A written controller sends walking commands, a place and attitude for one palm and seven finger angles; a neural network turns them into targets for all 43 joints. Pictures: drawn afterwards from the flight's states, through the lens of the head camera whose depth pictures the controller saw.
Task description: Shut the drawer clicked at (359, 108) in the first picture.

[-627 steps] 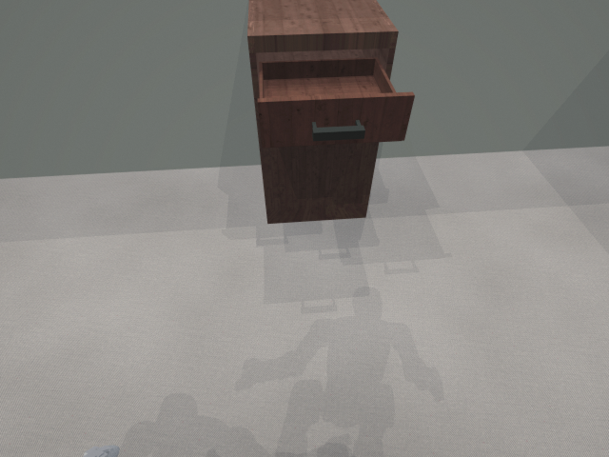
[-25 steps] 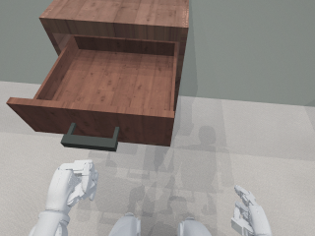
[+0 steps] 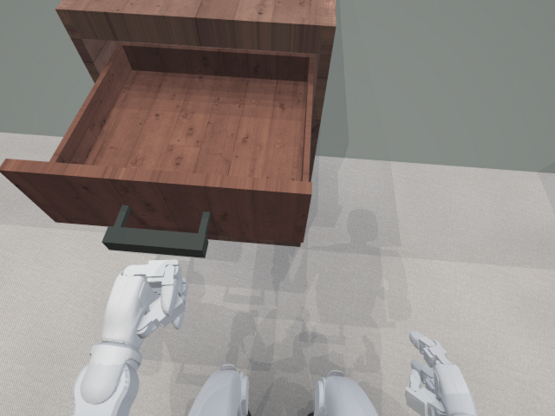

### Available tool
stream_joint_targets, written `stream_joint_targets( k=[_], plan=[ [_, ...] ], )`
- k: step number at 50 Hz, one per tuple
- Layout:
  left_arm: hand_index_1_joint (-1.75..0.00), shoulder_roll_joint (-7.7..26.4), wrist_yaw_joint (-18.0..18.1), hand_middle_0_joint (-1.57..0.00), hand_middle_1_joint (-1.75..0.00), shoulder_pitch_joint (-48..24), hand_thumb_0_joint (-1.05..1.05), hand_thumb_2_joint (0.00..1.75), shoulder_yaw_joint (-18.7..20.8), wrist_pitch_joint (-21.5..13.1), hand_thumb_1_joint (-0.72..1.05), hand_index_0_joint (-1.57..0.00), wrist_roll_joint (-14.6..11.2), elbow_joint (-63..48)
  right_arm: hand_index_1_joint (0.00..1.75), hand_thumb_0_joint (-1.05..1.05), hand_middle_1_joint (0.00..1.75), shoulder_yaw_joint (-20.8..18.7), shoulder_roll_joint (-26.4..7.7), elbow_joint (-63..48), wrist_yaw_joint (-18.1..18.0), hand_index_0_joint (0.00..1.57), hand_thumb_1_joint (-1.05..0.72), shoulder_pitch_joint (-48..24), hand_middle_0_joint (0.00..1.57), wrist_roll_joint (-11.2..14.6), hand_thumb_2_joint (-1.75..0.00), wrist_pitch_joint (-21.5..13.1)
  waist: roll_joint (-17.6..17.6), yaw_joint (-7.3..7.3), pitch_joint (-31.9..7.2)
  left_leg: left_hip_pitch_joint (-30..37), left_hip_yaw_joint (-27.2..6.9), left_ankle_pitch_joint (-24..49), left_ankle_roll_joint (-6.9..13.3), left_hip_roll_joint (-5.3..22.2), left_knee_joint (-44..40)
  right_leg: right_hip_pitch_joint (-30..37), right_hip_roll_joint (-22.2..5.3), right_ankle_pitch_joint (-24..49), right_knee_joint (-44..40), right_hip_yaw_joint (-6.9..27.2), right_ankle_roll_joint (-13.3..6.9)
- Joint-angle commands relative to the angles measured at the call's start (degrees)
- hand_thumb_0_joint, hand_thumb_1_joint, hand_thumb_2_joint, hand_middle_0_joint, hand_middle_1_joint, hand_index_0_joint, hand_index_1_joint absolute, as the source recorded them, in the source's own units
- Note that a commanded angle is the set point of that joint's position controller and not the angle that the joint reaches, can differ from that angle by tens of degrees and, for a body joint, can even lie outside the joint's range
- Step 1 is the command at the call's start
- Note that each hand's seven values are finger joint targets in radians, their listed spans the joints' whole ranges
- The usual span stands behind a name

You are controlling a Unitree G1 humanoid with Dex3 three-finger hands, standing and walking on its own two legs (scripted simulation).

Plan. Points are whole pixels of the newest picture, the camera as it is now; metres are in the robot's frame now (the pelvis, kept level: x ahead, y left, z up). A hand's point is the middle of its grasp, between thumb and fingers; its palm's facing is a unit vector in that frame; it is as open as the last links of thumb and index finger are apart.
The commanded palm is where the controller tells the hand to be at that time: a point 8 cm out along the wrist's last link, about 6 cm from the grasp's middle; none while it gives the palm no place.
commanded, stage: bring the fist close to the handle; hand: left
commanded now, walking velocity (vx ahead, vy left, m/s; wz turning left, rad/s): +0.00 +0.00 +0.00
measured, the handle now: (161, 228) +0.37 +0.18 +0.03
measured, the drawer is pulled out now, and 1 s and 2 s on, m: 0.30 0.24 0.12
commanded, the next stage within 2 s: push the drawer shut in 0.10 s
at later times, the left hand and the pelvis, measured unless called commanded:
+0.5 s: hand (183, 285) +0.29 +0.14 +0.03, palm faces -0.09 -0.99 -0.06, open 3.1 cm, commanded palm +0.29 +0.20 +0.04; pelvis +0.00 +0.00 +0.00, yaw +0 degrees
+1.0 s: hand (188, 250) +0.34 +0.14 +0.03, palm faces -0.09 -0.99 -0.06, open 3.0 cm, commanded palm +0.34 +0.19 +0.04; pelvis -0.02 +0.00 +0.00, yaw +0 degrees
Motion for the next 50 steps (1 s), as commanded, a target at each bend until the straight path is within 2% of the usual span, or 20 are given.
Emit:
stream_joint_targets(
  k=[1, 3, 5, 10, 13, 15, 16, 22, 24, 26, 33, 36, 38, 40, 43, 44, 45, 46, 48, 50],
  plan=[
    [-1.6, 4.7, 0.49, -1.4, -1.6, -5.44, 0.0, 0.9, 2.42, -4.16, 0.9, -1.4, -0.56, -11.35, 0.3, 0.0, 0.3, -3.57, -7.42, -8.49, -0.65, 0.2, -0.9, -1.79, 0.2, -0.02, -0.9, -2.78, -1.32, -0.62, -14.69, 10.23, -3.66, 12.39, 0.15, -1.23, -9.33, 9.65, 1.26, 11.97, -10.24, 4.45, 0.97],
    [-1.6, 6.18, 0.73, -1.4, -1.6, -6.63, 0.0, 0.9, 3.68, -4.59, 0.9, -1.4, -0.36, -12.01, 0.3, 0.0, 0.3, -3.63, -7.54, -8.33, -0.8, 0.2, -0.9, -1.77, 0.2, -0.11, -0.9, -2.67, -0.87, -0.29, -16.05, 10.27, -3.72, 13.26, 0.2, -1.23, -9.1, 10.25, 1.3, 12.63, -9.69, 4.53, 0.82],
    [-1.6, 5.31, 0.49, -1.4, -1.6, -4.45, 0.0, 0.9, 3.2, -4.74, 0.9, -1.4, -0.45, -12.17, 0.3, 0.0, 0.3, -3.6, -7.26, -8.61, -0.62, 0.2, -0.9, -1.58, 0.2, -0.07, -0.9, -2.61, 0.31, 0.33, -17.28, 11.7, -3.64, 14.85, 0.01, -1.26, -9.41, 10.91, 1.25, 14.22, -9.44, 4.37, 0.7],
    [-1.6, 4.32, -0.16, -1.4, -1.6, -3.68, 0.0, 0.9, 1.84, -4.09, 0.9, -1.4, -0.78, -12.27, 0.3, 0.0, 0.3, -3.68, -7.23, -8.6, -0.56, 0.2, -0.9, -1.59, 0.2, 0.07, -0.9, -2.35, -0.29, -0.3, -16.73, 11.79, -3.57, 15.71, 0.14, -1.19, -9.17, 11.02, 1.26, 15.71, -9.76, 4.35, 0.95],
    [-1.6, 5.23, 0.12, -1.4, -1.6, -8.47, 0.0, 0.9, 2.0, -3.96, 0.9, -1.4, -0.14, -11.19, 0.3, 0.0, 0.3, -3.49, -7.62, -7.99, -0.89, 0.2, -0.9, -1.58, 0.2, -0.01, -0.9, -2.17, -0.61, -1.3, -14.59, 10.56, -3.96, 14.14, 0.24, -1.15, -8.8, 9.26, 1.33, 13.79, -9.7, 4.31, 0.85],
    [-1.6, 5.07, 0.35, -1.4, -1.6, -11.82, 0.0, 0.9, 1.94, -4.13, 0.9, -1.4, -0.17, -10.75, 0.3, 0.0, 0.3, -3.52, -7.59, -7.45, -0.98, 0.2, -0.9, -1.5, 0.2, -0.15, -0.9, -2.24, -0.19, -1.63, -15.64, 11.08, -4.03, 13.52, 0.22, -1.15, -8.5, 8.65, 1.26, 13.14, -9.67, 4.35, 0.92],
    [-1.6, 5.54, 0.46, -1.4, -1.6, -11.61, 0.0, 0.9, 2.83, -4.05, 0.9, -1.4, -0.23, -9.81, 0.3, 0.0, 0.3, -3.5, -7.59, -7.47, -1.03, 0.2, -0.9, -1.43, 0.2, -0.12, -0.9, -2.15, -0.26, -1.05, -16.0, 10.7, -3.71, 13.38, 0.19, -1.32, -8.41, 9.46, 1.24, 13.06, -9.92, 4.68, 0.91],
    [-1.6, 6.58, 0.27, -1.4, -1.6, -17.46, 0.0, 0.9, 4.23, -2.77, 0.9, -1.4, -0.52, -6.17, 0.3, 0.0, 0.3, -3.33, -7.77, -6.6, -1.08, 0.2, -0.9, -1.4, 0.2, -0.01, -0.9, -1.52, 0.32, -0.9, -18.02, 10.92, -3.35, 14.45, 0.17, -1.44, -8.74, 11.51, 1.07, 14.8, -10.27, 5.18, 0.99],
    [-1.6, 6.45, 0.13, -1.4, -1.6, -21.81, 0.0, 0.9, 3.9, -2.63, 0.9, -1.4, -0.68, -5.18, 0.3, 0.0, 0.3, -3.24, -7.89, -5.79, -1.24, 0.2, -0.9, -1.22, 0.2, 0.06, -0.9, -1.39, -0.52, -2.08, -17.55, 10.55, -3.51, 14.16, 0.4, -1.29, -8.29, 10.85, 1.12, 14.52, -10.56, 5.35, 1.17],
    [-1.6, 6.76, 0.1, -1.4, -1.6, -23.04, 0.0, 0.9, 4.34, -2.8, 0.9, -1.4, -0.83, -4.41, 0.3, 0.0, 0.3, -3.25, -7.93, -5.38, -1.35, 0.2, -0.9, -1.31, 0.2, 0.1, -0.9, -1.39, 0.13, -1.85, -18.08, 10.78, -3.51, 13.86, 0.31, -1.33, -8.33, 10.87, 1.07, 13.97, -10.64, 5.46, 1.12],
    [-1.6, 6.97, 0.25, -1.4, -1.6, -33.53, 0.0, 0.9, 3.53, -3.35, 0.9, -1.4, -0.66, 0.14, 0.3, 0.0, 0.3, -3.13, -8.49, -3.13, -1.72, 0.2, -0.9, -1.11, 0.2, 0.18, -0.9, -1.66, -0.02, -3.37, -17.77, 10.68, -4.16, 11.14, 0.54, -1.09, -8.4, 8.18, 1.06, 10.07, -11.23, 5.42, 1.2],
    [-1.6, 7.03, 0.15, -1.4, -1.6, -35.98, 0.0, 0.9, 3.89, -3.6, 0.9, -1.4, -0.9, 0.92, 0.3, 0.0, 0.3, -3.19, -8.44, -2.62, -1.7, 0.2, -0.9, -0.8, 0.2, 0.24, -0.9, -1.69, 1.24, -2.87, -19.83, 12.31, -4.16, 12.07, 0.31, -1.26, -8.93, 9.23, 0.94, 11.08, -11.34, 5.5, 1.11],
    [-1.6, 7.72, 0.4, -1.4, -1.6, -36.91, 0.0, 0.9, 4.43, -3.33, 0.9, -1.4, -0.78, 3.35, 0.3, 0.0, 0.3, -3.17, -8.63, -2.37, -1.71, 0.2, -0.9, -0.59, 0.2, 0.32, -0.9, -1.54, -0.47, -3.17, -19.35, 11.74, -4.31, 11.45, 0.42, -1.12, -9.19, 9.15, 1.08, 10.26, -11.65, 5.43, 1.18],
    [-1.6, 7.07, 0.48, -1.4, -1.6, -38.75, 0.0, 0.9, 4.14, -3.34, 0.9, -1.4, -0.98, 4.09, 0.3, 0.0, 0.3, -3.11, -8.51, -2.1, -1.65, 0.2, -0.9, -0.48, 0.2, 0.35, -0.9, -1.39, 0.75, -3.05, -19.34, 12.44, -4.31, 11.13, 0.27, -1.19, -9.66, 8.89, 1.02, 10.08, -11.89, 5.37, 1.19],
    [-1.6, 9.23, 1.08, -1.4, -1.6, -42.37, 0.0, 0.9, 5.99, -3.61, 0.9, -1.4, -0.62, 6.59, 0.3, 0.0, 0.3, -2.91, -8.76, -1.65, -1.72, 0.2, -0.9, -0.37, 0.2, 0.36, -0.9, -1.18, 0.83, -3.12, -18.58, 11.19, -4.16, 9.19, 0.22, -1.26, -9.84, 8.65, 1.06, 8.05, -12.15, 5.64, 1.09],
    [-1.6, 7.71, 1.06, -1.4, -1.6, -43.98, 0.0, 0.9, 4.72, -3.78, 0.9, -1.4, -0.65, 6.94, 0.3, 0.0, 0.3, -2.82, -8.47, -1.59, -1.66, 0.2, -0.9, -0.34, 0.2, 0.32, -0.9, -1.19, 1.0, -3.48, -18.56, 11.26, -4.1, 8.79, 0.24, -1.4, -9.88, 8.64, 0.99, 7.85, -12.4, 5.81, 1.19],
    [-1.6, 9.35, 1.4, -1.4, -1.6, -43.67, 0.0, 0.9, 6.78, -3.96, 0.9, -1.4, -0.59, 8.44, 0.3, 0.0, 0.3, -2.97, -8.74, -1.4, -1.65, 0.2, -0.9, -0.06, 0.2, 0.31, -0.9, -1.09, 0.1, -2.83, -18.74, 11.07, -4.27, 8.49, 0.07, -1.29, -10.14, 8.73, 1.01, 7.34, -12.31, 5.72, 1.09],
    [-1.6, 7.58, 1.3, -1.4, -1.6, -45.1, 0.0, 0.9, 4.84, -4.08, 0.9, -1.4, -0.53, 8.86, 0.3, 0.0, 0.3, -2.86, -8.56, -1.51, -1.59, 0.2, -0.9, -0.25, 0.2, 0.32, -0.9, -1.11, 1.03, -3.49, -18.58, 11.39, -4.06, 8.1, 0.19, -1.39, -10.11, 8.11, 0.96, 7.16, -12.55, 5.84, 1.18],
    [-1.6, 9.48, 1.61, -1.4, -1.6, -47.42, 0.0, 0.9, 6.65, -4.25, 0.9, -1.4, -0.48, 11.38, 0.3, 0.0, 0.3, -2.8, -8.97, -0.88, -1.65, 0.2, -0.9, 0.44, 0.2, 0.3, -0.9, -0.96, -0.83, -3.85, -17.68, 10.09, -4.26, 7.19, 0.3, -1.33, -10.05, 7.98, 1.11, 6.26, -12.61, 5.84, 1.19],
    [-1.6, 9.96, 1.65, -1.4, -1.6, -48.89, 0.0, 0.9, 7.4, -4.81, 0.9, -1.4, -0.37, 12.49, 0.3, 0.0, 0.3, -2.81, -8.87, -0.82, -1.62, 0.2, -0.9, 0.49, 0.2, 0.23, -0.9, -0.72, 0.15, -3.45, -18.93, 10.14, -4.06, 7.29, 0.15, -1.43, -10.22, 8.62, 1.02, 6.29, -12.62, 6.21, 1.18]
  ],
)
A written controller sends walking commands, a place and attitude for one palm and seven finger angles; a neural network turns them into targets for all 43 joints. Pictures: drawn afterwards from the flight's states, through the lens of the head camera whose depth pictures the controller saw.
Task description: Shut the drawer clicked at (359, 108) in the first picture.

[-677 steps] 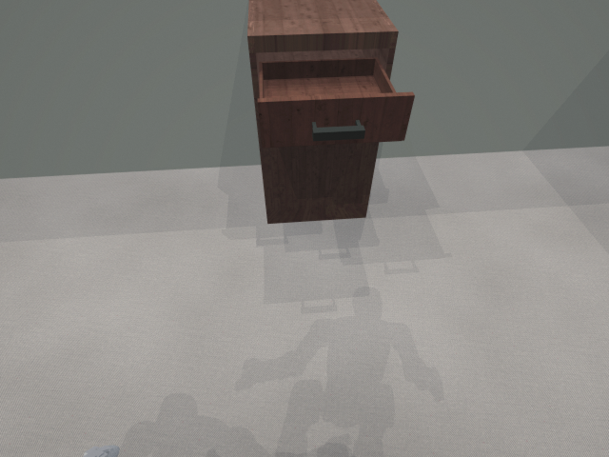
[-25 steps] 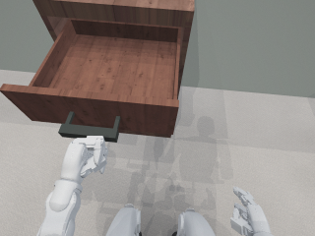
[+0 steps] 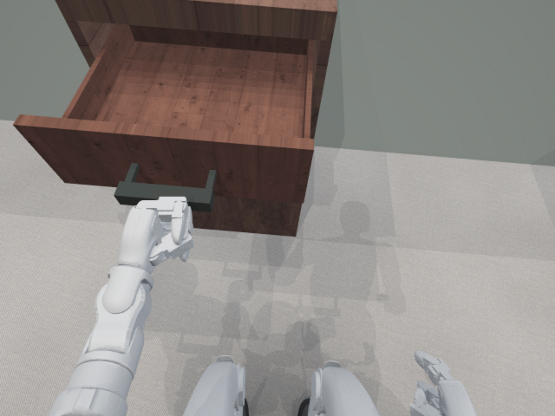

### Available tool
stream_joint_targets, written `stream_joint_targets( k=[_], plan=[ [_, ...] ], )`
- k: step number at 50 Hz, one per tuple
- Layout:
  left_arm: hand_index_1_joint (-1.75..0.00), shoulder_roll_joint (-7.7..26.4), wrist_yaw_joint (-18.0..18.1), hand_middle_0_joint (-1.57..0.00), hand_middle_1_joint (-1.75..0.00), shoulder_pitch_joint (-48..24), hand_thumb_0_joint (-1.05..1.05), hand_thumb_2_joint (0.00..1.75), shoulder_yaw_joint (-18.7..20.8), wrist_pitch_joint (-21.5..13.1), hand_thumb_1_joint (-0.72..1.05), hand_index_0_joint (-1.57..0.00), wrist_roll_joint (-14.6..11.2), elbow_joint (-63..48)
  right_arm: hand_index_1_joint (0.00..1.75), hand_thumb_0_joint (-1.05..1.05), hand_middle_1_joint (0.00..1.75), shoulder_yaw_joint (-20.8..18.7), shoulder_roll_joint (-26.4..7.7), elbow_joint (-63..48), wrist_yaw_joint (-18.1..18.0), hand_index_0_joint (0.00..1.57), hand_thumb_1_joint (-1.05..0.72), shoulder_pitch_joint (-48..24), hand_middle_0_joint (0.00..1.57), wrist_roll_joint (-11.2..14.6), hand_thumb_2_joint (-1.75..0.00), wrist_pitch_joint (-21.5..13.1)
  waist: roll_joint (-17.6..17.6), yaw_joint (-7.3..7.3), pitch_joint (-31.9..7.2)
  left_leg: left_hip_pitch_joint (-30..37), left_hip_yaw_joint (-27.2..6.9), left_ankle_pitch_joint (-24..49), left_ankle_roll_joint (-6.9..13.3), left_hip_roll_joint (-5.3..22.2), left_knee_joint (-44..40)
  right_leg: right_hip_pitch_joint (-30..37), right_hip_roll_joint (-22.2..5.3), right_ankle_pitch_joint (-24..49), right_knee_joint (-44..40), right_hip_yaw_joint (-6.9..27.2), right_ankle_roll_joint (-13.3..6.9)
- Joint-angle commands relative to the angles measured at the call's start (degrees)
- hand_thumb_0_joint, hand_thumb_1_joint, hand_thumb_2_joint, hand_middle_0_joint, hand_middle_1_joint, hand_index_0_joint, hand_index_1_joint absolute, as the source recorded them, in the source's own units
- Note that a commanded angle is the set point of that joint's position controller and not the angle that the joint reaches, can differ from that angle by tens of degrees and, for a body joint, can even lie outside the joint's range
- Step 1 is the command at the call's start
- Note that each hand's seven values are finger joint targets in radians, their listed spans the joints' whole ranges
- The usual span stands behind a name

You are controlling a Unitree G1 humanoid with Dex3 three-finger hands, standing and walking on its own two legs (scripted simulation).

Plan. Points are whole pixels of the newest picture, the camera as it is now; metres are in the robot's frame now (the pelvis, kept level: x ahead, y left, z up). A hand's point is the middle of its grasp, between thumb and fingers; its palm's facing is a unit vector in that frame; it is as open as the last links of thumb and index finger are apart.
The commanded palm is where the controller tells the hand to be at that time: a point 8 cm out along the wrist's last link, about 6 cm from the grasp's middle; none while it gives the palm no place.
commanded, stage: push the drawer shut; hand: left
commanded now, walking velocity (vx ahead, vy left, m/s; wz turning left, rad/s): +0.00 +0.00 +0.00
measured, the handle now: (169, 184) +0.44 +0.17 +0.03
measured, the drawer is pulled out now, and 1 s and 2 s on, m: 0.24 0.12 0.00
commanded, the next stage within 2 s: none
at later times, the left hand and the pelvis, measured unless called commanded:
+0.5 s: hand (197, 194) +0.43 +0.13 +0.02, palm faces -0.09 -0.99 -0.06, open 2.9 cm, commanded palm +0.42 +0.19 +0.04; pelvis +0.00 +0.01 +0.00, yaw -1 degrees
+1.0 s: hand (203, 163) +0.49 +0.13 +0.03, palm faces -0.08 -1.00 -0.05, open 2.9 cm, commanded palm +0.48 +0.18 +0.04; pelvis +0.00 +0.01 -0.01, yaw -2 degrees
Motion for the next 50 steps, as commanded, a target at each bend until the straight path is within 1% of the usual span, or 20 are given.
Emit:
stream_joint_targets(
  k=[1, 8, 11, 12, 13, 14, 17, 18, 22, 28, 32, 34, 36, 39, 42, 43, 44, 45, 47, 50],
  plan=[
    [-1.6, 6.56, 1.34, -1.4, -1.6, -24.48, 0.0, 0.9, 3.45, -4.21, 0.9, -1.4, -0.82, -9.92, 0.3, 0.0, 0.3, -3.34, -7.99, -6.18, -0.47, 0.2, -0.9, 1.11, 0.2, -0.08, -0.9, -2.23, 1.67, -2.63, -19.68, 12.91, -3.46, 5.1, -0.09, -1.18, -10.25, 8.81, 1.18, 4.35, -11.78, 6.58, 1.06],
    [-1.6, 7.47, 1.83, -1.4, -1.6, -30.74, 0.0, 0.9, 4.52, -4.56, 0.9, -1.4, -0.12, -4.34, 0.3, 0.0, 0.3, -3.71, -8.73, -5.08, -0.32, 0.2, -0.9, 3.24, 0.2, -0.34, -0.9, -1.44, 1.12, -3.62, -21.97, 14.84, -4.31, 7.1, -0.17, -0.9, -10.14, 6.78, 1.54, 6.3, -10.51, 5.62, 1.09],
    [-1.6, 6.64, 2.25, -1.4, -1.6, -35.35, 0.0, 0.9, 4.02, -4.92, 0.9, -1.4, 0.19, -2.54, 0.3, 0.0, 0.3, -3.74, -8.67, -4.22, -0.1, 0.2, -0.9, 3.98, 0.2, -0.46, -0.9, -1.0, 2.44, -4.28, -22.07, 16.58, -4.87, 7.37, -0.45, -0.77, -10.52, 5.01, 1.55, 6.51, -10.33, 5.23, 1.03],
    [-1.6, 6.93, 2.47, -1.4, -1.6, -35.05, 0.0, 0.9, 4.55, -4.96, 0.9, -1.4, 0.42, -1.18, 0.3, 0.0, 0.3, -3.81, -8.83, -4.22, -0.02, 0.2, -0.9, 4.31, 0.2, -0.48, -0.9, -0.82, 2.37, -3.84, -22.36, 16.66, -4.97, 7.34, -0.58, -0.81, -10.7, 5.06, 1.54, 6.36, -10.27, 5.19, 0.96],
    [-1.6, 7.14, 2.6, -1.4, -1.6, -36.93, 0.0, 0.9, 4.19, -5.31, 0.9, -1.4, 0.56, -1.79, 0.3, 0.0, 0.3, -3.84, -8.99, -4.15, -0.03, 0.2, -0.9, 4.62, 0.2, -0.61, -0.9, -0.83, 2.97, -4.47, -23.35, 17.59, -5.18, 8.63, -0.42, -0.7, -10.4, 4.42, 1.66, 7.29, -9.78, 4.99, 0.93],
    [-1.6, 6.54, 2.69, -1.4, -1.6, -36.86, 0.0, 0.9, 4.29, -5.34, 0.9, -1.4, 0.72, -1.02, 0.3, 0.0, 0.3, -3.95, -8.82, -3.9, 0.16, 0.2, -0.9, 5.16, 0.2, -0.69, -0.9, -0.66, 2.7, -4.18, -24.56, 18.42, -5.12, 9.96, -0.51, -0.71, -10.37, 5.06, 1.73, 8.26, -9.79, 4.95, 0.96],
    [-1.6, 8.11, 2.8, -1.4, -1.6, -38.42, 0.0, 0.9, 6.03, -5.4, 0.9, -1.4, 0.78, 2.3, 0.3, 0.0, 0.3, -3.98, -8.79, -3.5, 0.29, 0.2, -0.9, 5.65, 0.2, -0.71, -0.9, 0.03, 0.37, -4.54, -23.37, 15.46, -4.21, 9.28, -0.27, -0.87, -9.88, 7.01, 1.75, 8.35, -10.69, 5.72, 1.2],
    [-1.6, 10.35, 2.83, -1.4, -1.6, -38.9, 0.0, 0.9, 7.48, -5.52, 0.9, -1.4, 1.13, 3.91, 0.3, 0.0, 0.3, -3.82, -9.13, -3.4, 0.13, 0.2, -0.9, 6.09, 0.2, -0.76, -0.9, 0.27, -0.12, -4.45, -22.93, 14.6, -4.36, 9.39, -0.19, -0.78, -9.83, 7.0, 1.99, 8.49, -10.17, 5.55, 1.06],
    [-1.6, 9.66, 2.42, -1.4, -1.6, -41.86, 0.0, 0.9, 7.47, -6.23, 0.9, -1.4, 1.24, 6.01, 0.3, 0.0, 0.3, -3.76, -8.75, -3.27, 0.47, 0.2, -0.9, 6.56, 0.2, -0.92, -0.9, 0.98, 2.56, -4.54, -24.03, 15.6, -4.11, 10.27, -0.42, -0.89, -9.86, 6.62, 1.98, 9.12, -10.12, 5.69, 0.99],
    [-1.6, 13.18, 1.91, -1.4, -1.6, -45.78, 0.0, 0.9, 10.5, -7.13, 0.9, -1.4, 1.22, 9.4, 0.3, 0.0, 0.3, -3.74, -9.03, -2.96, 0.69, 0.2, -0.9, 8.4, 0.2, -1.26, -0.9, 1.72, 2.39, -4.84, -25.5, 14.91, -3.94, 12.43, -0.2, -0.85, -9.13, 7.73, 2.31, 11.35, -9.39, 5.96, 1.01],
    [-1.6, 13.17, 1.2, -1.4, -1.6, -48.32, 0.0, 0.9, 10.77, -7.32, 0.9, -1.4, 1.28, 11.84, 0.3, 0.0, 0.3, -3.77, -8.91, -2.38, 0.94, 0.2, -0.9, 9.15, 0.2, -1.29, -0.9, 2.29, 2.21, -5.58, -25.42, 14.57, -3.74, 12.56, -0.14, -0.73, -8.79, 7.41, 2.38, 11.76, -9.64, 6.15, 1.19],
    [-1.6, 13.52, 1.02, -1.4, -1.6, -50.45, 0.0, 0.9, 10.92, -7.62, 0.9, -1.4, 1.59, 12.96, 0.3, 0.0, 0.3, -3.69, -9.06, -2.16, 1.04, 0.2, -0.9, 9.86, 0.2, -1.5, -0.9, 2.49, 3.88, -5.91, -25.96, 15.61, -3.95, 13.19, -0.22, -0.69, -8.58, 6.08, 2.57, 11.92, -9.23, 5.92, 1.1],
    [-1.6, 12.96, 1.07, -1.4, -1.6, -51.36, 0.0, 0.9, 10.97, -7.75, 0.9, -1.4, 1.56, 14.83, 0.3, 0.0, 0.3, -3.85, -9.06, -1.85, 1.14, 0.2, -0.9, 10.28, 0.2, -1.54, -0.9, 2.74, 1.93, -6.43, -25.48, 14.69, -3.95, 12.62, -0.03, -0.68, -8.3, 6.03, 2.59, 11.62, -9.49, 6.02, 1.27],
    [-1.6, 16.42, 0.99, -1.4, -1.6, -54.56, 0.0, 0.9, 13.13, -8.3, 0.9, -1.4, 2.19, 15.94, 0.3, 0.0, 0.3, -3.77, -9.53, -1.4, 1.1, 0.2, -0.9, 11.15, 0.2, -1.81, -0.9, 3.06, 3.47, -6.52, -26.74, 15.21, -4.22, 13.64, -0.06, -0.55, -7.88, 5.2, 2.69, 12.12, -8.69, 5.94, 1.15],
    [-1.6, 13.93, 0.81, -1.4, -1.6, -56.63, 0.0, 0.9, 11.18, -8.46, 0.9, -1.4, 2.5, 18.09, 0.3, 0.0, 0.3, -3.82, -9.16, -1.15, 1.41, 0.2, -0.9, 11.56, 0.2, -1.91, -0.9, 3.5, 4.39, -7.13, -26.61, 16.06, -4.52, 13.7, -0.2, -0.49, -7.81, 3.74, 2.71, 11.61, -8.7, 5.61, 1.11],
    [-1.6, 14.23, 0.7, -1.4, -1.6, -58.8, 0.0, 0.9, 11.3, -8.62, 0.9, -1.4, 2.28, 17.72, 0.3, 0.0, 0.3, -3.85, -9.34, -1.03, 1.39, 0.2, -0.9, 11.89, 0.2, -2.09, -0.9, 3.41, 4.92, -7.72, -26.99, 16.68, -4.67, 14.46, 0.06, -0.5, -7.31, 2.8, 2.82, 12.17, -8.31, 5.54, 1.07],
    [-1.6, 16.42, 0.75, -1.4, -1.6, -58.57, 0.0, 0.9, 12.83, -8.68, 0.9, -1.4, 2.78, 18.7, 0.3, 0.0, 0.3, -3.86, -9.64, -0.85, 1.38, 0.2, -0.9, 12.23, 0.2, -2.11, -0.9, 3.65, 4.43, -7.17, -27.55, 16.64, -4.82, 14.4, -0.13, -0.37, -7.44, 3.19, 2.85, 11.88, -8.33, 5.57, 1.05],
    [-1.6, 15.39, 0.76, -1.4, -1.6, -59.27, 0.0, 0.9, 12.15, -8.51, 0.9, -1.4, 2.65, 19.42, 0.3, 0.0, 0.3, -3.8, -9.47, -0.96, 1.45, 0.2, -0.9, 12.12, 0.2, -2.18, -0.9, 3.8, 4.86, -7.69, -27.84, 15.95, -4.48, 13.57, 0.05, -0.54, -7.17, 3.22, 2.86, 11.4, -8.63, 5.81, 1.18],
    [-1.6, 17.93, 0.94, -1.4, -1.6, -60.84, 0.0, 0.9, 13.91, -8.53, 0.9, -1.4, 3.1, 20.69, 0.3, 0.0, 0.3, -3.71, -9.58, -0.64, 1.35, 0.2, -0.9, 12.7, 0.2, -2.32, -0.9, 3.97, 3.32, -7.71, -28.07, 14.13, -4.44, 13.57, 0.21, -0.53, -6.68, 4.63, 2.91, 11.73, -8.46, 6.07, 1.21],
    [-1.6, 18.81, 0.83, -1.4, -1.6, -63.41, 0.0, 0.9, 14.21, -8.63, 0.9, -1.4, 3.34, 21.49, 0.3, 0.0, 0.3, -3.51, -9.59, -0.54, 1.48, 0.2, -0.9, 13.03, 0.2, -2.51, -0.9, 4.24, 4.84, -8.21, -28.36, 13.72, -4.41, 13.42, 0.29, -0.52, -6.22, 4.12, 3.04, 11.5, -8.42, 6.28, 1.21]
  ],
)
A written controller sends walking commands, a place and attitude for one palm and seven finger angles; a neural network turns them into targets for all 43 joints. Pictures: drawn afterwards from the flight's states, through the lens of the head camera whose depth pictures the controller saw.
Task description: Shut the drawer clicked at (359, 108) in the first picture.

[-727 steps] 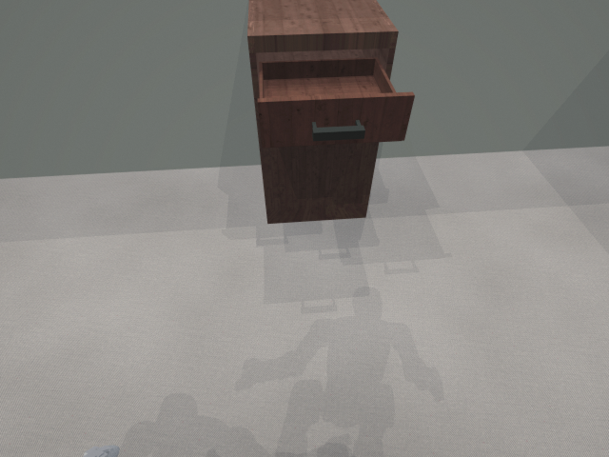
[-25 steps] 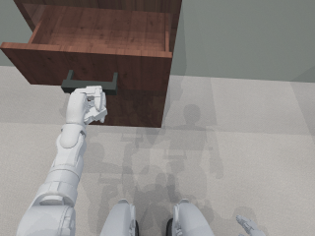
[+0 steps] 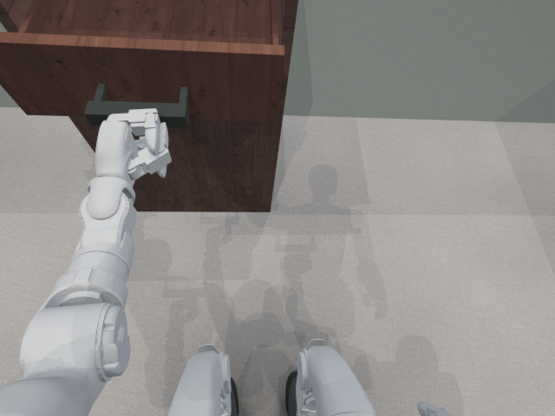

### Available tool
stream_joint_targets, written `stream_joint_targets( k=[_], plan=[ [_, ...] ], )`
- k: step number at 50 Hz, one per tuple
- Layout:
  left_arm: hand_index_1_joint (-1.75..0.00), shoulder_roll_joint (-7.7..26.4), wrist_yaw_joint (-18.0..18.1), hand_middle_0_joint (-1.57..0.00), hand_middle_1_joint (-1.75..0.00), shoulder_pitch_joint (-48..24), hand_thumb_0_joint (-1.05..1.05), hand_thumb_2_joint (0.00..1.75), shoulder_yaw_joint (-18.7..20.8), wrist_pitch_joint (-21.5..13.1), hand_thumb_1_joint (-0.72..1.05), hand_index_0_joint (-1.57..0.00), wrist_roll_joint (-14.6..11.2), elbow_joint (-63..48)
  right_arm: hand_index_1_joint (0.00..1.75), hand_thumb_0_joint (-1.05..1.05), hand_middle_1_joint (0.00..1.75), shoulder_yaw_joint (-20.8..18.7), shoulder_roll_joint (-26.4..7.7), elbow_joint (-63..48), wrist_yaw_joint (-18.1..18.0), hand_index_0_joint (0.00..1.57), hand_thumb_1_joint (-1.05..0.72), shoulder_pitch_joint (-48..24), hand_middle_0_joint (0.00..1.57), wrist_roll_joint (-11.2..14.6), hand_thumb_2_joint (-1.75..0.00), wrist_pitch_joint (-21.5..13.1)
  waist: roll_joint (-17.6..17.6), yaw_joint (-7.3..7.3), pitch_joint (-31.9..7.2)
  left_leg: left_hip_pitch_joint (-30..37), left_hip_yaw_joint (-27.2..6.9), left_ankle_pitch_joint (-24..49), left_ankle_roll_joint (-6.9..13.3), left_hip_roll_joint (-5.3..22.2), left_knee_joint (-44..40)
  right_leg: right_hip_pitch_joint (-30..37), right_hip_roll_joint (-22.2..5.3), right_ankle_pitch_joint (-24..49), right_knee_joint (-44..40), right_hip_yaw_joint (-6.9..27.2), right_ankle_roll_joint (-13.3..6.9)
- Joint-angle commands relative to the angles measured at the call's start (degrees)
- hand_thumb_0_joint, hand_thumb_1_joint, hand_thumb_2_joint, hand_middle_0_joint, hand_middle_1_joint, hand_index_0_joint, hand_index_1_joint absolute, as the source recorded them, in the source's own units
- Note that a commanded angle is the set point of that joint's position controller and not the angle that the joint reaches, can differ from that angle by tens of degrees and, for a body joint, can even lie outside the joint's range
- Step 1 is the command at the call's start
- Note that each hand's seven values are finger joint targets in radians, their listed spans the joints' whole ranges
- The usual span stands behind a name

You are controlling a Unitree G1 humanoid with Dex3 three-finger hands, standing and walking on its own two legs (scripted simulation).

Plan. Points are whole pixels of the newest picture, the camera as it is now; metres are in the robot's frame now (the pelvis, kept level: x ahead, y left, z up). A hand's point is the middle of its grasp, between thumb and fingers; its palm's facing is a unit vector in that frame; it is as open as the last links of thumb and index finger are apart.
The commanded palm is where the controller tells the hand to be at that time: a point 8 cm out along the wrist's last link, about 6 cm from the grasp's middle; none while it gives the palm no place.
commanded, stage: push the drawer shut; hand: left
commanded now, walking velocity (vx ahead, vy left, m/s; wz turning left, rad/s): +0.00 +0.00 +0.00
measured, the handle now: (141, 103) +0.56 +0.17 +0.04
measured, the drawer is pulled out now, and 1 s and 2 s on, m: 0.12 0.00 0.00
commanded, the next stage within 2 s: pull the fist back off the drawer in 1.26 s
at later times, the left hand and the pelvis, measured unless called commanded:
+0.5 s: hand (169, 118) +0.54 +0.13 +0.04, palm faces -0.04 -1.00 -0.05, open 3.1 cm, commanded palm +0.54 +0.17 +0.05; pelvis -0.01 +0.00 -0.01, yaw -1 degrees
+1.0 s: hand (169, 87) +0.59 +0.14 +0.04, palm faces -0.04 -1.00 -0.03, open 3.2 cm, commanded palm +0.60 +0.16 +0.05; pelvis +0.00 +0.01 -0.02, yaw -3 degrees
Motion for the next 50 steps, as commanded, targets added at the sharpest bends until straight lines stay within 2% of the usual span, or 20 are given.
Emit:
stream_joint_targets(
  k=[1, 2, 3, 5, 9, 11, 13, 15, 18, 19, 22, 23, 26, 33, 37, 39, 41, 45, 48, 50],
  plan=[
    [-1.6, 14.08, 1.37, -1.4, -1.6, -30.35, 0.0, 0.9, 4.15, -3.3, 0.9, -1.4, -0.93, -10.83, 0.3, 0.0, 0.3, -3.51, -9.67, -3.31, -0.47, 0.2, -0.9, 8.46, 0.2, -0.41, -0.9, -0.95, 4.16, -2.53, -28.88, 19.5, -5.34, 13.41, -0.5, -1.33, -8.01, 11.38, 2.33, 10.53, -9.56, 5.24, 0.49],
    [-1.6, 13.27, 1.32, -1.4, -1.6, -31.88, 0.0, 0.9, 3.2, -3.21, 0.9, -1.4, -0.97, -10.85, 0.3, 0.0, 0.3, -3.39, -9.54, -3.39, -0.46, 0.2, -0.9, 8.39, 0.2, -0.37, -0.9, -0.85, 3.86, -3.42, -28.34, 19.13, -5.28, 13.29, -0.31, -1.28, -7.79, 11.05, 2.39, 10.63, -9.67, 5.33, 0.61],
    [-1.6, 14.44, 1.28, -1.4, -1.6, -32.79, 0.0, 0.9, 4.07, -3.47, 0.9, -1.4, -0.83, -11.14, 0.3, 0.0, 0.3, -3.42, -9.59, -3.41, -0.48, 0.2, -0.9, 8.83, 0.2, -0.57, -0.9, -0.89, 4.87, -3.13, -29.25, 19.74, -5.47, 14.11, -0.32, -1.23, -7.67, 11.06, 2.47, 11.16, -9.15, 5.23, 0.47],
    [-1.6, 11.81, 1.15, -1.4, -1.6, -33.85, 0.0, 0.9, 1.99, -3.56, 0.9, -1.4, -0.68, -11.45, 0.3, 0.0, 0.3, -3.54, -9.4, -3.32, -0.21, 0.2, -0.9, 8.9, 0.2, -0.55, -0.9, -0.68, 6.87, -3.7, -30.31, 22.52, -5.9, 15.32, -0.58, -1.06, -7.76, 8.9, 2.44, 11.44, -9.18, 4.78, 0.45],
    [-1.6, 15.85, 1.58, -1.4, -1.6, -35.58, 0.0, 0.9, 4.66, -3.09, 0.9, -1.4, 0.01, -8.81, 0.3, 0.0, 0.3, -3.32, -9.98, -2.83, -0.09, 0.2, -0.9, 9.91, 0.2, -0.83, -0.9, -0.22, 5.36, -4.13, -29.51, 19.78, -5.92, 14.6, -0.38, -0.92, -7.28, 9.52, 2.67, 10.99, -9.14, 4.96, 0.53],
    [-1.6, 14.67, 1.6, -1.4, -1.6, -37.96, 0.0, 0.9, 3.32, -3.03, 0.9, -1.4, 0.48, -8.92, 0.3, 0.0, 0.3, -3.33, -9.76, -2.62, 0.0, 0.2, -0.9, 10.22, 0.2, -0.92, -0.9, -0.16, 6.61, -4.85, -29.69, 20.3, -6.08, 14.38, -0.35, -0.88, -7.01, 8.28, 2.64, 10.57, -9.08, 4.87, 0.54],
    [-1.6, 17.41, 1.97, -1.4, -1.6, -39.3, 0.0, 0.9, 5.19, -2.99, 0.9, -1.4, 0.58, -8.18, 0.3, 0.0, 0.3, -3.28, -10.18, -2.28, -0.02, 0.2, -0.9, 10.91, 0.2, -1.13, -0.9, -0.14, 6.19, -5.07, -29.68, 19.66, -6.05, 14.25, -0.14, -0.85, -6.57, 8.47, 2.83, 10.49, -8.97, 5.0, 0.51],
    [-1.6, 15.79, 1.9, -1.4, -1.6, -41.04, 0.0, 0.9, 3.45, -2.58, 0.9, -1.4, 1.08, -7.45, 0.3, 0.0, 0.3, -3.06, -10.02, -2.35, 0.13, 0.2, -0.9, 11.04, 0.2, -1.15, -0.9, 0.0, 6.97, -5.96, -29.47, 19.73, -6.21, 13.7, -0.13, -0.78, -6.57, 7.1, 2.83, 9.87, -9.11, 4.86, 0.6],
    [-1.6, 18.81, 2.2, -1.4, -1.6, -43.26, 0.0, 0.9, 5.06, -2.25, 0.9, -1.4, 1.54, -5.96, 0.3, 0.0, 0.3, -2.87, -10.58, -1.99, 0.02, 0.2, -0.9, 12.0, 0.2, -1.4, -0.9, 0.07, 7.08, -6.31, -29.41, 18.77, -6.69, 13.04, -0.02, -0.7, -6.22, 6.57, 3.02, 9.11, -8.63, 4.81, 0.44],
    [-1.6, 17.82, 2.07, -1.4, -1.6, -43.58, 0.0, 0.9, 4.17, -1.84, 0.9, -1.4, 1.91, -4.68, 0.3, 0.0, 0.3, -2.83, -10.51, -2.02, 0.13, 0.2, -0.9, 12.09, 0.2, -1.34, -0.9, 0.13, 7.03, -6.86, -28.84, 18.26, -6.47, 12.17, 0.0, -0.76, -6.09, 5.95, 3.09, 8.47, -9.09, 4.93, 0.61],
    [-1.6, 20.18, 2.29, -1.4, -1.6, -45.0, 0.0, 0.9, 5.6, -1.33, 0.9, -1.4, 2.35, -4.17, 0.3, 0.0, 0.3, -2.64, -10.62, -2.05, 0.23, 0.2, -0.9, 12.62, 0.2, -1.57, -0.9, 0.2, 8.5, -6.62, -30.44, 17.26, -6.39, 12.71, 0.03, -0.75, -5.37, 6.67, 3.12, 8.7, -8.78, 5.22, 0.47],
    [-1.6, 20.18, 2.22, -1.4, -1.6, -46.72, 0.0, 0.9, 5.31, -1.3, 0.9, -1.4, 2.32, -4.39, 0.3, 0.0, 0.3, -2.61, -10.79, -1.82, 0.23, 0.2, -0.9, 13.17, 0.2, -1.66, -0.9, 0.14, 8.39, -7.55, -30.53, 18.47, -6.92, 13.4, 0.17, -0.56, -5.41, 5.57, 3.25, 9.12, -8.42, 4.79, 0.47],
    [-1.6, 23.94, 2.06, -1.4, -1.6, -47.42, 0.0, 0.9, 7.73, -0.55, 0.9, -1.4, 2.6, -3.78, 0.3, 0.0, 0.3, -2.33, -11.03, -1.96, 0.22, 0.2, -0.9, 13.63, 0.2, -1.7, -0.9, 0.4, 9.09, -7.13, -31.46, 16.55, -6.39, 14.02, 0.21, -0.51, -4.61, 7.16, 3.32, 9.76, -8.54, 5.38, 0.51],
    [-1.6, 25.05, 1.5, -1.4, -1.6, -50.29, 0.0, 0.9, 8.11, 0.77, 0.9, -1.4, 3.04, -3.0, 0.3, 0.0, 0.3, -2.13, -11.22, -1.82, 0.6, 0.2, -0.9, 15.31, 0.2, -2.07, -0.9, 0.7, 11.84, -7.86, -33.14, 18.94, -7.4, 17.14, 0.05, -0.02, -4.06, 4.75, 3.54, 11.35, -7.46, 4.43, 0.36],
    [-1.6, 26.57, 1.81, -1.4, -1.6, -52.57, 0.0, 0.9, 8.5, 2.07, 0.9, -1.4, 3.69, -1.28, 0.3, 0.0, 0.3, -1.79, -11.48, -1.32, 0.65, 0.2, -0.9, 16.3, 0.2, -2.24, -0.9, 1.07, 10.93, -9.13, -31.4, 16.48, -7.31, 16.29, 0.25, 0.21, -3.49, 4.36, 3.66, 10.98, -7.82, 4.52, 0.62],
    [-1.6, 28.16, 1.78, -1.4, -1.6, -54.24, 0.0, 0.9, 9.04, 1.97, 0.9, -1.4, 4.38, -2.12, 0.3, 0.0, 0.3, -1.72, -11.74, -1.29, 0.63, 0.2, -0.9, 16.97, 0.2, -2.46, -0.9, 1.15, 12.41, -9.05, -33.46, 18.55, -8.18, 17.65, 0.08, 0.39, -3.55, 3.34, 3.69, 11.27, -7.04, 3.95, 0.48],
    [-1.6, 26.84, 1.9, -1.4, -1.6, -55.0, 0.0, 0.9, 8.18, 2.36, 0.9, -1.4, 4.42, -1.83, 0.3, 0.0, 0.3, -1.75, -11.65, -1.05, 0.85, 0.2, -0.9, 17.24, 0.2, -2.56, -0.9, 1.16, 12.83, -9.64, -33.36, 19.5, -8.32, 18.07, 0.06, 0.51, -3.36, 2.22, 3.81, 11.36, -7.3, 3.84, 0.5],
    [-1.6, 30.7, 2.09, -1.4, -1.6, -57.12, 0.0, 0.9, 10.26, 3.4, 0.9, -1.4, 5.05, 0.24, 0.3, 0.0, 0.3, -1.25, -11.95, -0.89, 0.79, 0.2, -0.9, 18.17, 0.2, -2.76, -0.9, 1.31, 11.74, -10.39, -32.41, 16.03, -8.04, 17.24, 0.38, 0.55, -2.49, 2.87, 3.9, 11.2, -7.04, 3.99, 0.65],
    [-1.6, 29.61, 2.12, -1.4, -1.6, -60.03, 0.0, 0.9, 8.41, 3.81, 0.9, -1.4, 5.92, 0.53, 0.3, 0.0, 0.3, -1.11, -11.97, -0.57, 0.86, 0.2, -0.9, 18.75, 0.2, -2.97, -0.9, 1.21, 14.52, -11.56, -32.18, 18.19, -9.16, 17.9, 0.22, 0.75, -2.48, -0.67, 3.89, 10.81, -6.29, 3.28, 0.41],
    [-1.6, 30.94, 2.47, -1.4, -1.6, -60.96, 0.0, 0.9, 9.27, 3.89, 0.9, -1.4, 6.12, -0.63, 0.3, 0.0, 0.3, -1.18, -12.18, -0.62, 0.97, 0.2, -0.9, 19.37, 0.2, -3.22, -0.9, 1.29, 15.78, -11.26, -34.25, 19.76, -9.46, 19.95, 0.04, 0.93, -2.06, -0.99, 3.84, 11.85, -6.01, 3.13, 0.39]
  ],
)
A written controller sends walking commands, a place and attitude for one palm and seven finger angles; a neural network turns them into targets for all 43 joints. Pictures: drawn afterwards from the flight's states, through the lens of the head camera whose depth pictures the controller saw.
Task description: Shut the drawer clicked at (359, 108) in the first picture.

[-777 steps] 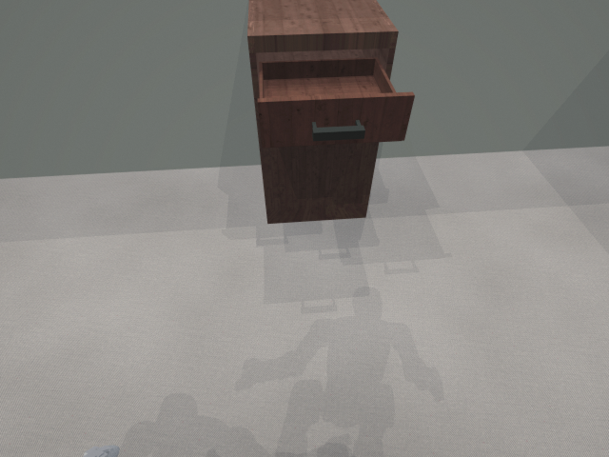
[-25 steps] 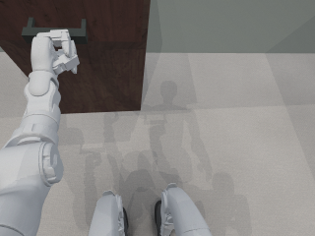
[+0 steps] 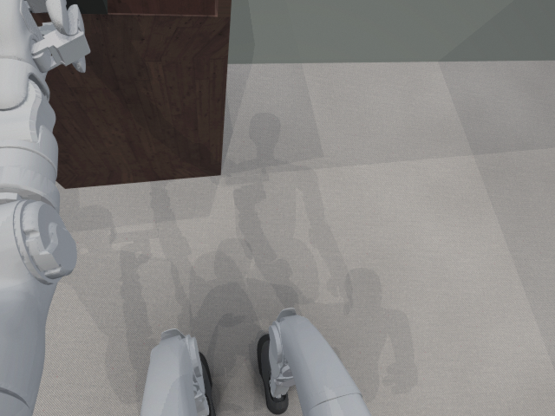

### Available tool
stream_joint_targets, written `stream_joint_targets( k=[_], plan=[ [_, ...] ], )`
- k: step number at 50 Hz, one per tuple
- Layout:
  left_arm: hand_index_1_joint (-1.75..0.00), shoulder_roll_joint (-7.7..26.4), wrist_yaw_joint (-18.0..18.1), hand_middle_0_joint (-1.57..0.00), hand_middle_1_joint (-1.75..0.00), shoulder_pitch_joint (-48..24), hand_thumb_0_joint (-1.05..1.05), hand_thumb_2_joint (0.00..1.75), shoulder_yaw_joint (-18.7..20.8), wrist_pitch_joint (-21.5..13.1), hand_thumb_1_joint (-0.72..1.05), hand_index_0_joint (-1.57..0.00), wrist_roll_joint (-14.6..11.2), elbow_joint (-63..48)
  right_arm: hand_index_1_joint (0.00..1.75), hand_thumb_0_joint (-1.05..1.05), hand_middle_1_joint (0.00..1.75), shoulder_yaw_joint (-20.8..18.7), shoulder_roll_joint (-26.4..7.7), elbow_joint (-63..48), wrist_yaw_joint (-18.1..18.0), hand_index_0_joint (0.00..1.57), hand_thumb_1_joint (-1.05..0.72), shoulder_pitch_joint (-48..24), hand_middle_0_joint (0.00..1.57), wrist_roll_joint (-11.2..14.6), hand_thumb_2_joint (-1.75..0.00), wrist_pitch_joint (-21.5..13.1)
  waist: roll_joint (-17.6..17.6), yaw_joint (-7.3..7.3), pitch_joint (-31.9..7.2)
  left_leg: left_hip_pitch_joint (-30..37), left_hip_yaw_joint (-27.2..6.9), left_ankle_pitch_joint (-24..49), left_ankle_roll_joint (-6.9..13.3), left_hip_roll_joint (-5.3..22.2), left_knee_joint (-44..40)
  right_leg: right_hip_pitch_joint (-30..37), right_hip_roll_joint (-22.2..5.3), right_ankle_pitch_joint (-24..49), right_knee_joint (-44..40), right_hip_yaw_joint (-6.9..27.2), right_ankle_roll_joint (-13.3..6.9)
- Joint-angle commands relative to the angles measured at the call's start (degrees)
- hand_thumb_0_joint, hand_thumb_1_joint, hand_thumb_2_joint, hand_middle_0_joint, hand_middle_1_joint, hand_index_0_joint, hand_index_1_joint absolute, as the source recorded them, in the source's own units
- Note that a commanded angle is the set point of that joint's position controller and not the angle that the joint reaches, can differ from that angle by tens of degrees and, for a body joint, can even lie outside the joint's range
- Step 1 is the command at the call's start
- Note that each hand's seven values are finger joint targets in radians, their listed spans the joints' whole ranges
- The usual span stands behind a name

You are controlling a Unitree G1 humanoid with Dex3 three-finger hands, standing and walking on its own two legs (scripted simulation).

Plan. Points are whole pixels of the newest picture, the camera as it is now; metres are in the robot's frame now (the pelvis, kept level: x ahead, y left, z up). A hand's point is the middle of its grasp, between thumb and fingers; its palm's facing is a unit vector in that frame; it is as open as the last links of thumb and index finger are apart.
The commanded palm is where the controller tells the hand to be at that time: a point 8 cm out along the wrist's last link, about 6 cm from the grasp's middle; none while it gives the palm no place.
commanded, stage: push the drawer shut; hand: left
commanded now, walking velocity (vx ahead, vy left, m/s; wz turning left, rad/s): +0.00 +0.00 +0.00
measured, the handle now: out of the picture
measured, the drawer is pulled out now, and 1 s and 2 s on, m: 0.00 0.00 0.00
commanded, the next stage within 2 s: pull the fist back off the drawer in 0.26 s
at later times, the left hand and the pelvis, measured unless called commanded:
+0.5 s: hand (64, 27) +0.60 +0.17 +0.06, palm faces +0.02 -1.00 -0.05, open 3.4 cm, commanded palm +0.62 +0.16 +0.07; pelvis -0.02 +0.00 -0.01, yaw +0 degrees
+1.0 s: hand (78, 38) +0.59 +0.16 +0.06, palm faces +0.03 -1.00 -0.03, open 3.1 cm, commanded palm +0.56 +0.18 +0.07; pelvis +0.00 +0.00 +0.00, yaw -1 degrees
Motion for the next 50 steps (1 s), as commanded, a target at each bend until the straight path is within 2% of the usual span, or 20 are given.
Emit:
stream_joint_targets(
  k=[1, 6, 7, 10, 12, 18, 22, 23, 26, 32, 35, 37, 40, 42, 43, 44, 46, 47, 48, 50],
  plan=[
    [-1.6, 13.6, 2.01, -1.4, -1.6, -35.31, 0.0, 0.9, 0.77, -3.45, 0.9, -1.4, -0.95, -15.4, 0.3, 0.0, 0.3, -4.29, -11.96, -0.18, -0.38, 0.2, -0.9, 14.31, 0.2, -0.55, -0.9, -0.2, 15.55, -2.93, -35.96, 32.76, -7.9, 20.94, -0.58, -0.77, -7.49, 8.38, 2.15, 10.83, -8.13, 4.46, 0.15],
    [-1.6, 13.27, 2.37, -1.4, -1.6, -40.84, 0.0, 0.9, -0.55, -1.82, 0.9, -1.4, -0.46, -14.26, 0.3, 0.0, 0.3, -4.07, -12.1, 0.77, -0.54, 0.2, -0.9, 15.48, 0.2, -0.65, -0.9, -0.26, 14.16, -5.5, -34.13, 30.3, -8.02, 18.02, -0.11, -0.77, -6.73, 6.84, 2.23, 9.39, -8.46, 4.51, 0.5],
    [-1.6, 15.7, 2.66, -1.4, -1.6, -41.36, 0.0, 0.9, 0.9, -1.72, 0.9, -1.4, -0.25, -14.51, 0.3, 0.0, 0.3, -3.84, -12.23, 0.73, -0.67, 0.2, -0.9, 15.77, 0.2, -0.78, -0.9, -0.35, 15.01, -4.97, -34.31, 29.64, -7.95, 17.42, -0.13, -0.8, -6.74, 7.45, 2.28, 8.96, -8.34, 4.52, 0.36],
    [-1.6, 12.24, 2.76, -1.4, -1.6, -44.39, 0.0, 0.9, -2.53, -1.31, 0.9, -1.4, -0.11, -14.77, 0.3, 0.0, 0.3, -3.79, -12.16, 1.13, -0.78, 0.2, -0.9, 15.63, 0.2, -0.84, -0.9, -0.84, 16.76, -6.7, -33.63, 31.48, -8.92, 16.17, -0.23, -0.66, -6.9, 3.68, 2.21, 8.0, -8.21, 4.12, 0.29],
    [-1.6, 13.84, 3.03, -1.4, -1.6, -45.01, 0.0, 0.9, -2.07, -0.97, 0.9, -1.4, -0.01, -14.22, 0.3, 0.0, 0.3, -3.44, -12.43, 1.26, -1.02, 0.2, -0.9, 15.82, 0.2, -0.92, -0.9, -1.26, 17.41, -6.94, -33.87, 31.04, -9.18, 14.98, -0.25, -0.65, -7.01, 3.44, 2.24, 7.32, -8.08, 4.09, 0.23],
    [-1.6, 11.3, 3.25, -1.4, -1.6, -47.88, 0.0, 0.9, -5.31, -0.1, 0.9, -1.4, 0.27, -13.8, 0.3, 0.0, 0.3, -3.04, -12.82, 1.9, -1.55, 0.2, -0.9, 15.51, 0.2, -0.95, -0.9, -2.9, 20.78, -8.62, -31.87, 33.02, -11.27, 9.78, -0.44, 0.02, -8.75, -1.68, 1.95, 4.93, -7.84, 3.52, 0.11],
    [-1.6, 12.74, 3.21, -1.4, -1.6, -46.48, 0.0, 0.9, -4.49, 1.28, 0.9, -1.4, 0.65, -11.9, 0.3, 0.0, 0.3, -2.66, -12.97, 1.57, -1.64, 0.2, -0.9, 15.34, 0.2, -0.98, -0.9, -3.34, 18.58, -7.96, -31.54, 29.21, -10.55, 7.17, -0.25, -0.44, -8.23, 0.19, 1.91, 3.69, -7.86, 3.71, 0.08],
    [-1.6, 12.31, 3.14, -1.4, -1.6, -46.6, 0.0, 0.9, -4.72, 1.24, 0.9, -1.4, 0.74, -12.06, 0.3, 0.0, 0.3, -2.68, -12.97, 1.44, -1.62, 0.2, -0.9, 15.6, 0.2, -1.0, -0.9, -3.47, 19.12, -8.18, -31.85, 30.19, -11.13, 7.64, -0.23, -0.26, -8.46, -0.55, 1.88, 3.88, -7.56, 3.5, 0.04],
    [-1.6, 13.23, 2.97, -1.4, -1.6, -46.71, 0.0, 0.9, -4.01, 1.45, 0.9, -1.4, 0.88, -13.61, 0.3, 0.0, 0.3, -2.83, -13.05, 1.1, -1.35, 0.2, -0.9, 15.74, 0.2, -1.11, -0.9, -3.46, 19.97, -7.2, -33.82, 31.08, -11.46, 8.47, -0.5, -0.28, -8.27, 0.08, 1.84, 4.53, -7.16, 3.41, -0.09],
    [-1.6, 11.19, 2.84, -1.4, -1.6, -43.18, 0.0, 0.9, -3.83, 2.4, 0.9, -1.4, 0.52, -14.13, 0.3, 0.0, 0.3, -3.24, -12.86, 0.62, -0.63, 0.2, -0.9, 15.74, 0.2, -0.98, -0.9, -3.09, 18.59, -5.9, -33.07, 31.21, -11.85, 7.91, -0.65, -0.14, -8.99, 0.46, 1.8, 4.39, -7.29, 3.19, -0.06],
    [-1.6, 11.04, 2.8, -1.4, -1.6, -40.26, 0.0, 0.9, -3.02, 2.16, 0.9, -1.4, 0.0, -16.16, 0.3, 0.0, 0.3, -3.53, -12.81, 0.25, -0.23, 0.2, -0.9, 15.63, 0.2, -0.89, -0.9, -2.84, 19.09, -4.58, -34.02, 33.34, -11.81, 9.59, -0.89, -0.02, -9.64, 1.06, 1.73, 5.12, -7.39, 3.02, -0.15],
    [-1.6, 11.08, 2.72, -1.4, -1.6, -36.91, 0.0, 0.9, -2.14, 2.3, 0.9, -1.4, -0.39, -16.16, 0.3, 0.0, 0.3, -3.7, -12.62, -0.02, -0.06, 0.2, -0.9, 15.41, 0.2, -0.62, -0.9, -2.58, 16.81, -3.75, -34.65, 32.18, -10.66, 10.53, -0.74, -0.2, -9.44, 3.8, 1.88, 5.5, -8.05, 3.47, -0.08],
    [-1.6, 11.36, 2.63, -1.4, -1.6, -34.15, 0.0, 0.9, -1.05, 1.67, 0.9, -1.4, -0.95, -18.28, 0.3, 0.0, 0.3, -3.85, -12.5, -0.53, 0.23, 0.2, -0.9, 15.04, 0.2, -0.47, -0.9, -2.21, 16.83, -2.55, -34.86, 32.95, -10.1, 12.46, -0.84, -0.26, -9.9, 5.27, 1.86, 6.29, -8.33, 3.5, -0.1],
    [-1.6, 12.37, 2.6, -1.4, -1.6, -30.7, 0.0, 0.9, 0.52, 1.43, 0.9, -1.4, -1.54, -18.47, 0.3, 0.0, 0.3, -3.92, -12.2, -1.01, 0.27, 0.2, -0.9, 14.77, 0.2, -0.25, -0.9, -1.86, 13.71, -1.7, -34.95, 30.33, -8.23, 13.83, -0.41, -0.57, -9.49, 9.54, 2.06, 7.0, -9.3, 4.3, 0.11],
    [-1.6, 12.86, 2.39, -1.4, -1.6, -28.5, 0.0, 0.9, 1.18, 0.81, 0.9, -1.4, -1.46, -18.87, 0.3, 0.0, 0.3, -3.91, -11.99, -1.32, 0.36, 0.2, -0.9, 14.64, 0.2, -0.17, -0.9, -1.76, 14.25, -0.57, -35.51, 30.72, -8.0, 15.24, -0.55, -0.59, -9.6, 10.52, 2.05, 7.71, -8.99, 4.29, -0.09],
    [-1.6, 11.77, 2.25, -1.4, -1.6, -26.81, 0.0, 0.9, 0.63, 0.65, 0.9, -1.4, -1.57, -19.25, 0.3, 0.0, 0.3, -3.98, -11.89, -1.65, 0.46, 0.2, -0.9, 14.19, 0.2, 0.0, -0.9, -1.53, 14.33, -0.32, -35.67, 31.16, -7.71, 16.38, -0.64, -0.61, -9.77, 11.06, 2.08, 8.52, -9.07, 4.27, -0.07],
    [-1.6, 11.23, 2.23, -1.4, -1.6, -23.87, 0.0, 0.9, 0.99, 0.25, 0.9, -1.4, -2.02, -19.13, 0.3, 0.0, 0.3, -4.27, -11.59, -1.89, 0.51, 0.2, -0.9, 13.83, 0.2, 0.24, -0.9, -1.06, 10.85, -0.06, -34.26, 28.87, -6.57, 16.48, -0.34, -0.73, -9.73, 14.02, 2.15, 9.18, -9.99, 4.9, 0.24],
    [-1.6, 11.75, 2.22, -1.4, -1.6, -21.97, 0.0, 0.9, 1.7, -0.08, 0.9, -1.4, -2.21, -19.45, 0.3, 0.0, 0.3, -4.3, -11.49, -2.12, 0.55, 0.2, -0.9, 13.66, 0.2, 0.32, -0.9, -0.85, 10.92, 0.73, -33.66, 28.62, -6.22, 17.17, -0.38, -0.79, -10.09, 15.18, 2.11, 9.81, -10.11, 4.89, 0.2],
    [-1.6, 11.24, 2.12, -1.4, -1.6, -20.56, 0.0, 0.9, 1.77, -0.85, 0.9, -1.4, -2.39, -20.99, 0.3, 0.0, 0.3, -4.44, -11.42, -2.42, 0.7, 0.2, -0.9, 13.52, 0.2, 0.28, -0.9, -0.73, 12.15, 1.47, -35.06, 30.52, -6.2, 19.27, -0.47, -0.83, -10.23, 15.41, 2.11, 11.26, -9.73, 4.88, 0.02],
    [-1.6, 9.75, 1.98, -1.4, -1.6, -20.05, 0.0, 0.9, 1.15, -1.76, 0.9, -1.4, -2.87, -22.94, 0.3, 0.0, 0.3, -4.97, -11.15, -2.35, 0.83, 0.2, -0.9, 13.19, 0.2, 0.44, -0.9, -0.32, 10.82, 1.3, -36.29, 31.86, -5.81, 21.97, -0.5, -0.89, -10.08, 16.96, 2.12, 14.13, -9.96, 5.03, 0.28]
  ],
)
